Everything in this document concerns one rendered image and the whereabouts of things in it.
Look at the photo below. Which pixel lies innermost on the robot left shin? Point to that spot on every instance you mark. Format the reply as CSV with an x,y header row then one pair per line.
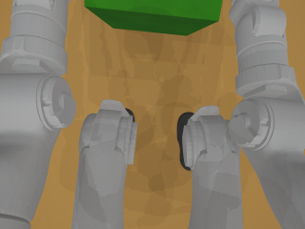
x,y
87,126

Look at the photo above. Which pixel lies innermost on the left robot upper arm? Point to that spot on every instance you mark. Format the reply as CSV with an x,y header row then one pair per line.
x,y
34,107

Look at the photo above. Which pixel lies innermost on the right robot upper arm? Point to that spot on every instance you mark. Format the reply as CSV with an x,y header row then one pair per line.
x,y
271,133

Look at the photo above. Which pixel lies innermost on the carton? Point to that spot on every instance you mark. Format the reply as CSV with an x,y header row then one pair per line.
x,y
178,17

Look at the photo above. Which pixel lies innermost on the robot left forearm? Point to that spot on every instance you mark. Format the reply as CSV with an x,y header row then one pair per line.
x,y
38,30

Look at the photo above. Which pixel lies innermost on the robot right forearm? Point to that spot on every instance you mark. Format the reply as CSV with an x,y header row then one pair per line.
x,y
261,51

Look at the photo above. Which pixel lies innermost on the right robot thigh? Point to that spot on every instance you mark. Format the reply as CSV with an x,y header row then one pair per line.
x,y
216,178

